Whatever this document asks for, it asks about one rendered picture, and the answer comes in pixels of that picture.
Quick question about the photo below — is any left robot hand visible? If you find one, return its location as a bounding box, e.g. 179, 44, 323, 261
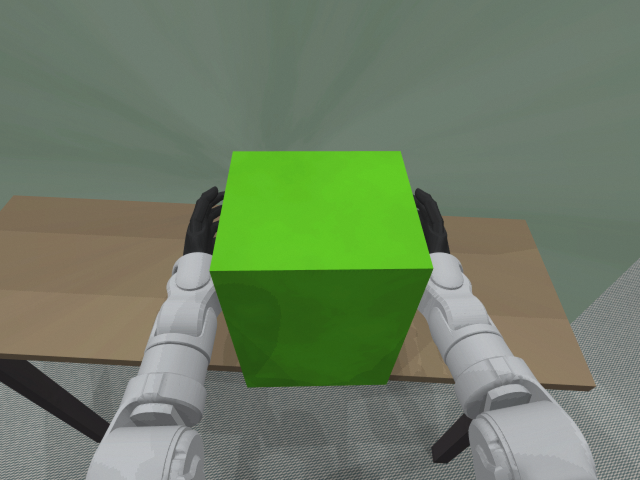
183, 186, 225, 256

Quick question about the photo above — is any table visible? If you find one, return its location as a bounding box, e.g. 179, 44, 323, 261
0, 195, 596, 464

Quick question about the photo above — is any carton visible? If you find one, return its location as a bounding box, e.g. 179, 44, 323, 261
209, 151, 434, 387

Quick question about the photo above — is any robot left forearm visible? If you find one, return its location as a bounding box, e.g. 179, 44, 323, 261
85, 252, 222, 480

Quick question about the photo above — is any right robot upper arm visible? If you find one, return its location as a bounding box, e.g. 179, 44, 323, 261
468, 400, 598, 480

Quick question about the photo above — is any right robot hand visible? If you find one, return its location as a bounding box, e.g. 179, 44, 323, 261
413, 188, 450, 254

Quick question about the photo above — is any left robot upper arm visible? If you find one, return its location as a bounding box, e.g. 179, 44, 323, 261
88, 425, 205, 480

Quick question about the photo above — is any robot right forearm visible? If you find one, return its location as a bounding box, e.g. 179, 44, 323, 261
417, 252, 597, 477

